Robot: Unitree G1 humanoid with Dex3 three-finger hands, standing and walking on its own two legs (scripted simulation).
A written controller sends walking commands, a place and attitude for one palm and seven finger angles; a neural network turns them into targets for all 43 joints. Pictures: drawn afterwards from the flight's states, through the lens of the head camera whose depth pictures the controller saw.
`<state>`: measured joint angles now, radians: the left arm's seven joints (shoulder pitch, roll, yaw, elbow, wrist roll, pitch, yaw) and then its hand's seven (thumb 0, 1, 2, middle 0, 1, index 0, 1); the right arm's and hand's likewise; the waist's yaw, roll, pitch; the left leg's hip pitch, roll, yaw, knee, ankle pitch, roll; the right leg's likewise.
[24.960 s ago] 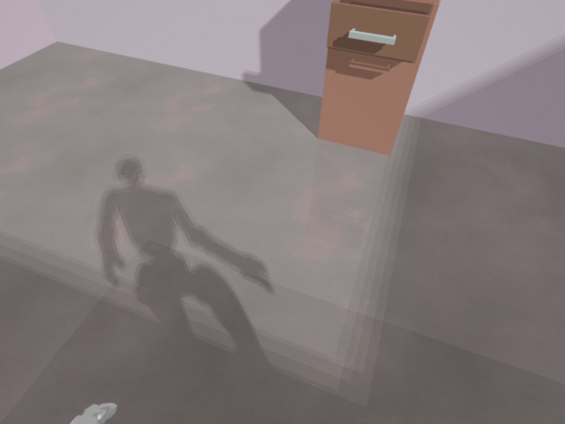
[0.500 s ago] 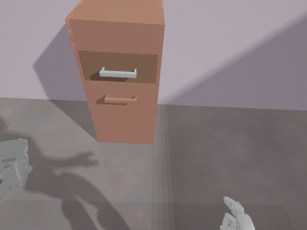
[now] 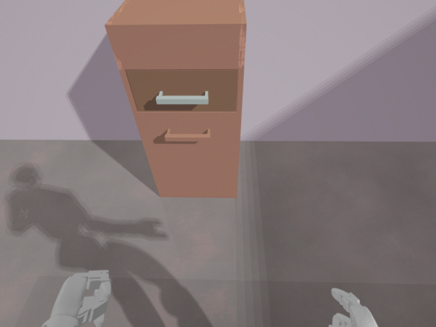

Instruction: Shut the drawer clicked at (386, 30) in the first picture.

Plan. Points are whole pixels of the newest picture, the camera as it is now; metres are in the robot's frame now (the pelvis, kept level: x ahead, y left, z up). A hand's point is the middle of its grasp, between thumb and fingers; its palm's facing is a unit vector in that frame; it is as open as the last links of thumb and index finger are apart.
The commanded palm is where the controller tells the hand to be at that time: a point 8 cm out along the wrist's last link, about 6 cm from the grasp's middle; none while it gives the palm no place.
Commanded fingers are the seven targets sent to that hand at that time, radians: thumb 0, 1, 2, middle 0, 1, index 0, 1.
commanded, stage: let the arm hang, fingers relaxed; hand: left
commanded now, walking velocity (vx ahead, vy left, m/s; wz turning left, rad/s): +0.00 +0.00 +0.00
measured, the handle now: (183, 96) +0.87 +0.17 -0.07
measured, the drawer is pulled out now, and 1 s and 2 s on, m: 0.00 0.00 0.00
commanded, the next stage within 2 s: look to check the result in 0.94 s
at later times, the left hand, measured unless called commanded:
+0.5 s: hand out of the picture -0.09 +0.19 -0.15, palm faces +0.03 -0.97 -0.24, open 6.2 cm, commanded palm none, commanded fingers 0.00 0.90 0.90 -0.20 -0.30 -0.20 -0.30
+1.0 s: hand out of the picture -0.03 +0.13 -0.17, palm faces +0.05 -0.99 -0.14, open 7.4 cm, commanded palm none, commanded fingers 0.00 0.90 0.90 -0.20 -0.30 -0.20 -0.30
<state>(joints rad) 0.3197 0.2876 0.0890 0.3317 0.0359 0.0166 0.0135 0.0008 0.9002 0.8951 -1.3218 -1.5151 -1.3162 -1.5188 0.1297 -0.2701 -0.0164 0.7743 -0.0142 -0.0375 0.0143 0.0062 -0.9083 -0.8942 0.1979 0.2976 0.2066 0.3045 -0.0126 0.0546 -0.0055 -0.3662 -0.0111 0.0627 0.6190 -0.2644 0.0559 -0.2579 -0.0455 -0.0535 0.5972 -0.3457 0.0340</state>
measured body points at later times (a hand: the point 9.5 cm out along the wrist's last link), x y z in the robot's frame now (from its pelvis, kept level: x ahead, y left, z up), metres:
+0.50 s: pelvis -0.02 +0.00 +0.01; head +0.00 +0.00 +0.46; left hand -0.09 +0.25 -0.14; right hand -0.03 -0.22 -0.15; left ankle +0.04 +0.08 -0.73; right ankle -0.02 -0.14 -0.73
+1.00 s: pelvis -0.01 -0.02 +0.01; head -0.01 -0.02 +0.46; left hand -0.03 +0.18 -0.15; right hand -0.05 -0.23 -0.15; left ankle +0.04 +0.08 -0.73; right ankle -0.02 -0.14 -0.73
